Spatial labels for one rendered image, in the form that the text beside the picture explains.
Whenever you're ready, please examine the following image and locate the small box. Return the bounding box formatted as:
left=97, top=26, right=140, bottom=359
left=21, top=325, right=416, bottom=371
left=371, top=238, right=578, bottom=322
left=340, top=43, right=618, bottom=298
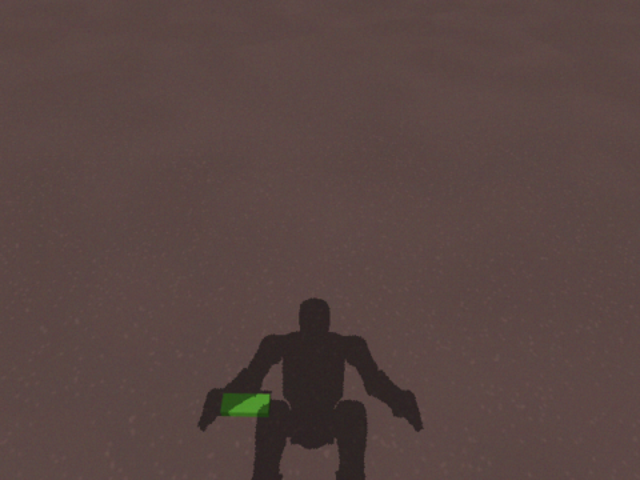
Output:
left=220, top=393, right=271, bottom=417

